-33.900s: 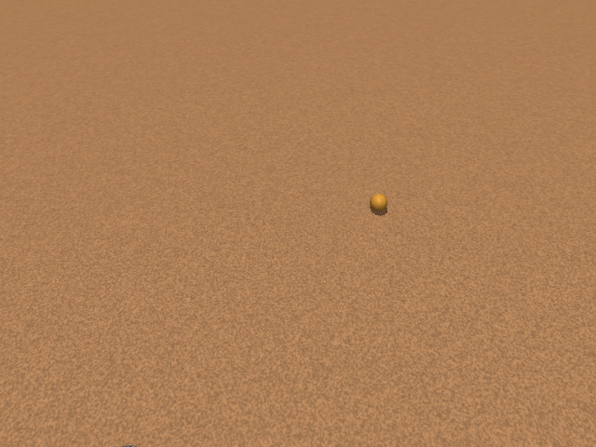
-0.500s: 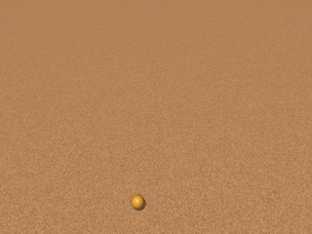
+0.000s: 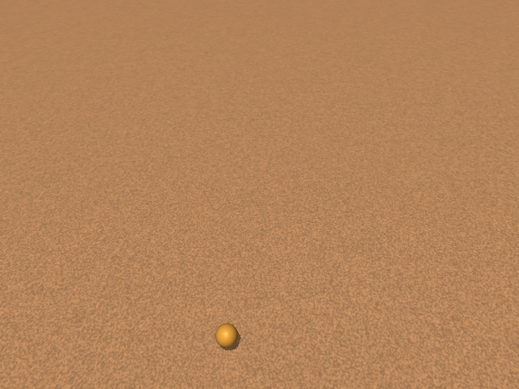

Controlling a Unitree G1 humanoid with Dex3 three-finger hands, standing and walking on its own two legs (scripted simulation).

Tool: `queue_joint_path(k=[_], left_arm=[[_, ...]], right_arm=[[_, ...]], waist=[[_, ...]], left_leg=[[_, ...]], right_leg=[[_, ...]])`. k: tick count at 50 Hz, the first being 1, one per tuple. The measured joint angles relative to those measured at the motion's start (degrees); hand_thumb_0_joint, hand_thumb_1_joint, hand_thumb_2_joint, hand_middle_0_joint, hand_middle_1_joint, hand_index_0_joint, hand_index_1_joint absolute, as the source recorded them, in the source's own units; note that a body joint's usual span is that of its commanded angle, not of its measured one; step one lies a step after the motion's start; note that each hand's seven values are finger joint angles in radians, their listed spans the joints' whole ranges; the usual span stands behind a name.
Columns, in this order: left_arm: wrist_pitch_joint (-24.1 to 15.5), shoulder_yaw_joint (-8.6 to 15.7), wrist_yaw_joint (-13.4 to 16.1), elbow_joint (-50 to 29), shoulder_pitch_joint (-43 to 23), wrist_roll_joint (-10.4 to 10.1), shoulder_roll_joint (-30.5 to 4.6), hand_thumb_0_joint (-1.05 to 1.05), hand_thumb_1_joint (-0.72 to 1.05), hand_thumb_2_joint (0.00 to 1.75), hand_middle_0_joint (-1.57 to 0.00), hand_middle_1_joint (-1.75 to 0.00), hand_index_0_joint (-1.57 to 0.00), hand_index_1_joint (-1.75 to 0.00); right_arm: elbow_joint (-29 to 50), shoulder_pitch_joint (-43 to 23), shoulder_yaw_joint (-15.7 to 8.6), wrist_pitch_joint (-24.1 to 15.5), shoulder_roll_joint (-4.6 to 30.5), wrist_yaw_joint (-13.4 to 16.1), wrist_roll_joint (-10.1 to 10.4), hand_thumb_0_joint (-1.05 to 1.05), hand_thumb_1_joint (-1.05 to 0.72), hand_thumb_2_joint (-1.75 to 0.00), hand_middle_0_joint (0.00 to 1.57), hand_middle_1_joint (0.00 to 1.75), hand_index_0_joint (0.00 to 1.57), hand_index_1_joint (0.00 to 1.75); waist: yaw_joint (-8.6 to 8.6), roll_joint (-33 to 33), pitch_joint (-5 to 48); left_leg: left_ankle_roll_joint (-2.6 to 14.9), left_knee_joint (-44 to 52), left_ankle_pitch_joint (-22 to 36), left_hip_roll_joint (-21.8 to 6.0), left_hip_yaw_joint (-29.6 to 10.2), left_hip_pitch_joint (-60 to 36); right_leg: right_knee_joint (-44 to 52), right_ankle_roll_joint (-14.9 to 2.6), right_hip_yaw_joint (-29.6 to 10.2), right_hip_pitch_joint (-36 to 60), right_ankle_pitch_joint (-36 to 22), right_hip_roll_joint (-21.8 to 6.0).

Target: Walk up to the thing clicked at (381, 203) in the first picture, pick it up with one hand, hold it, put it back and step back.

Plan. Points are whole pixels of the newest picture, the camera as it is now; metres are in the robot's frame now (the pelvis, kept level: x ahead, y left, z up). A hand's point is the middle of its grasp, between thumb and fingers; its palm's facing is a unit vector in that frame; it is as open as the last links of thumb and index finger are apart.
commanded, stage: stand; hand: left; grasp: from above
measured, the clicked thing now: (226, 335) +0.40 +0.17 -0.74
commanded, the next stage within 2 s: step back in 0.12 s
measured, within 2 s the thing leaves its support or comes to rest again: neither
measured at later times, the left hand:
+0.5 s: hand out of the picture +0.09 +0.32 -0.18, palm faces +0.00 -0.93 -0.36, open 7.4 cm
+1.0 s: hand out of the picture -0.07 +0.31 -0.16, palm faces -0.07 -0.91 -0.41, open 7.4 cm
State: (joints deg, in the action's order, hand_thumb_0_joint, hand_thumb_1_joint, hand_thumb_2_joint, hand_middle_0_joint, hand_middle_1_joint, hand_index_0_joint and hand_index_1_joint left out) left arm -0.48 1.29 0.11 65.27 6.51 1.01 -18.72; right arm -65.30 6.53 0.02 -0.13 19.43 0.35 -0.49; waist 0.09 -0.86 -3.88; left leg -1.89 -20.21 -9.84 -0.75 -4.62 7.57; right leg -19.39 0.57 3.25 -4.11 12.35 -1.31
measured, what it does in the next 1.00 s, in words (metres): walks backwards: right foot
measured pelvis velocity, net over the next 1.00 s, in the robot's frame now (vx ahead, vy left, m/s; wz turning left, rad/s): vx -0.17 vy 0.04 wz -0.09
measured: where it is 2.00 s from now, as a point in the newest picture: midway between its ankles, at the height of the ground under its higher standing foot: outside the picture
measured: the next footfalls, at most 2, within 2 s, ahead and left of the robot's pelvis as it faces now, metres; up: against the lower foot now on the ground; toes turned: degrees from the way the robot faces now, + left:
right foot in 0.86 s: -0.12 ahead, -0.07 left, +0.00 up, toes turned -2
left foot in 1.22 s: -0.22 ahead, +0.18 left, +0.00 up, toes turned -3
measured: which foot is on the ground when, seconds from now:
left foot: down 0.00-0.90, up 0.92-1.00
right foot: down 0.00-0.40, up 0.42-0.84, down 0.86-1.00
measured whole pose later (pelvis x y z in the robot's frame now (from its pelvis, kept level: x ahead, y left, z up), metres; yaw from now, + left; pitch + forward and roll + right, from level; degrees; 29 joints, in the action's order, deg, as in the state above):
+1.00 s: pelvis -0.17 +0.04 -0.02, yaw -5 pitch -3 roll +2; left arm 1.9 4.3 0.0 49.7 11.6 2.2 -20.5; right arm -50.4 7.0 -2.9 3.3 22.1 0.2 0.4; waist 1.2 -0.3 -9.1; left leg 0.7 -61.1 -27.3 6.7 -5.7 27.2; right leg -36.9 -1.9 -3.0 -15.5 18.0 0.5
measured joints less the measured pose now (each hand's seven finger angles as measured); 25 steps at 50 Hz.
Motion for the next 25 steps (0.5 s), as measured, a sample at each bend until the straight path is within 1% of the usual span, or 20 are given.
queue_joint_path(k=[6,8,10,12,14,16,17,18,19,20,21,22,23,24,25], left_arm=[[0.0,-0.1,-0.1,-0.2,-0.1,0.0,-0.2,0.01,0.91,0.90,-0.21,-0.30,-0.20,-0.30],[0.2,0.7,-0.2,-1.2,-0.3,-0.7,-0.3,0.01,0.91,0.90,-0.21,-0.30,-0.20,-0.30],[0.4,1.4,-0.1,-2.8,-1.1,-1.2,-0.6,0.01,0.90,0.90,-0.21,-0.30,-0.21,-0.30],[0.8,2.0,0.0,-4.5,-2.0,-1.2,-0.9,0.01,0.90,0.90,-0.21,-0.30,-0.21,-0.30],[1.3,2.3,0.1,-6.2,-2.5,-0.6,-1.2,0.01,0.90,0.90,-0.21,-0.30,-0.21,-0.30],[1.9,2.5,0.2,-7.8,-2.8,0.1,-1.8,0.01,0.90,0.90,-0.21,-0.30,-0.21,-0.30],[2.1,2.6,0.3,-8.5,-3.0,0.3,-2.2,0.01,0.90,0.90,-0.21,-0.30,-0.21,-0.30],[2.3,2.6,0.3,-9.2,-3.4,0.4,-2.6,0.01,0.90,0.90,-0.21,-0.30,-0.21,-0.30],[2.5,2.5,0.3,-10.0,-3.8,0.3,-3.0,0.01,0.90,0.90,-0.21,-0.30,-0.21,-0.30],[2.8,2.5,0.4,-10.8,-4.4,0.0,-3.3,0.01,0.90,0.90,-0.21,-0.30,-0.21,-0.30],[3.1,2.7,0.5,-11.6,-5.4,-0.4,-3.9,0.01,0.90,0.90,-0.21,-0.30,-0.21,-0.30],[3.4,2.9,0.8,-12.4,-6.4,-0.7,-4.4,0.01,0.90,0.90,-0.21,-0.30,-0.21,-0.30],[3.7,3.0,1.2,-13.1,-7.0,-0.8,-4.7,0.01,0.91,0.90,-0.21,-0.30,-0.20,-0.30],[3.8,3.0,1.6,-13.6,-7.2,-0.9,-4.8,0.01,0.91,0.90,-0.21,-0.30,-0.20,-0.30],[3.8,2.9,1.8,-13.9,-7.2,-0.9,-4.7,0.01,0.91,0.90,-0.20,-0.30,-0.20,-0.30]], right_arm=[[0.1,0.0,0.1,0.0,0.0,0.0,0.0,0.00,-0.91,-0.90,0.20,0.30,0.21,0.30],[1.3,-0.4,-0.3,0.7,0.3,-0.4,0.3,0.00,-0.91,-0.90,0.20,0.30,0.21,0.30],[3.1,-1.4,-0.8,1.2,1.0,-0.5,0.8,0.00,-0.91,-0.90,0.20,0.30,0.21,0.30],[5.1,-2.1,-1.5,1.7,1.7,-0.6,1.0,0.00,-0.91,-0.90,0.20,0.30,0.21,0.30],[7.0,-2.1,-2.2,2.5,2.6,-0.8,0.9,0.00,-0.91,-0.90,0.20,0.30,0.21,0.30],[8.6,-1.5,-2.8,3.0,3.2,-1.2,0.9,0.00,-0.91,-0.90,0.20,0.30,0.21,0.30],[9.3,-0.9,-3.1,3.1,3.4,-1.3,1.0,0.00,-0.91,-0.90,0.20,0.30,0.21,0.30],[9.8,-0.2,-3.3,3.0,3.6,-1.4,1.0,0.00,-0.91,-0.90,0.20,0.30,0.21,0.30],[10.3,0.6,-3.4,2.8,3.9,-1.4,0.9,0.00,-0.91,-0.90,0.20,0.30,0.21,0.30],[10.6,1.3,-3.7,2.6,4.1,-1.3,0.6,0.00,-0.91,-0.90,0.20,0.30,0.21,0.30],[10.6,1.5,-4.0,2.5,3.6,-1.1,0.1,0.00,-0.91,-0.90,0.20,0.30,0.21,0.30],[10.7,1.6,-4.0,2.5,3.0,-0.9,-0.4,0.00,-0.91,-0.90,0.20,0.30,0.21,0.30],[10.9,1.7,-3.8,2.5,2.4,-0.9,-0.6,0.00,-0.91,-0.90,0.20,0.30,0.21,0.30],[11.2,1.9,-3.5,2.4,1.9,-0.9,-0.8,0.00,-0.91,-0.90,0.20,0.30,0.21,0.30],[11.5,2.1,-3.3,2.5,1.5,-0.8,-0.8,0.00,-0.91,-0.90,0.20,0.30,0.21,0.30]], waist=[[-0.05,0.1,0.2],[-0.37,-0.2,-0.4],[-0.70,-0.5,-2.5],[-0.95,-0.5,-4.7],[-0.86,-0.2,-6.0],[-1.03,0.6,-6.3],[-1.30,0.9,-6.2],[-1.60,1.3,-6.2],[-1.91,1.3,-6.0],[-2.09,1.4,-6.0],[-1.95,2.4,-6.9],[-1.63,3.5,-8.0],[-1.48,4.1,-8.8],[-1.64,4.3,-9.3],[-1.92,4.2,-9.4]], left_leg=[[-0.03,0.0,0.1,0.0,0.0,0.0],[0.26,-2.3,-0.6,0.0,-0.3,1.8],[1.03,-6.4,-1.3,0.1,-0.3,4.4],[2.39,-12.5,-1.9,0.7,0.3,7.8],[3.67,-20.9,-9.2,2.2,0.7,10.8],[4.68,-26.1,-14.2,3.4,1.4,12.2],[4.98,-26.4,-14.7,3.5,1.8,12.0],[5.12,-24.8,-13.4,3.3,2.2,11.2],[5.11,-21.2,-8.5,2.6,2.6,9.9],[4.32,-18.6,-9.3,2.5,2.4,8.9],[4.23,-18.7,-10.7,3.2,2.7,9.0],[4.44,-19.0,-10.8,3.8,3.2,9.3],[4.67,-18.9,-10.3,4.0,3.4,9.5],[4.84,-18.4,-9.6,3.9,3.3,9.7],[4.98,-17.6,-8.7,3.8,3.2,9.9]], right_leg=[[0.0,-0.03,0.0,0.0,0.0,0.0],[-1.5,-0.14,0.2,-1.3,0.4,0.1],[-3.7,-0.31,0.4,-2.9,0.9,0.2],[-5.9,-0.34,0.5,-4.4,1.3,-0.3],[-8.4,-0.12,0.1,-6.3,2.0,-1.1],[-10.8,0.29,-0.4,-8.4,2.7,-2.2],[-12.0,0.62,-0.5,-9.4,3.1,-2.7],[-13.4,1.07,-0.4,-10.5,3.6,-3.1],[-15.1,1.59,-0.2,-11.7,4.3,-3.3],[-17.3,1.59,-0.1,-13.2,5.1,-3.6],[-20.6,0.63,-2.3,-14.8,7.0,-3.3],[-24.8,-0.37,-5.6,-16.4,11.1,-1.9],[-29.0,-1.11,-8.2,-17.7,15.2,0.1],[-32.9,-1.63,-10.0,-18.9,18.0,2.3],[-36.3,-1.97,-11.1,-19.9,19.5,4.3]])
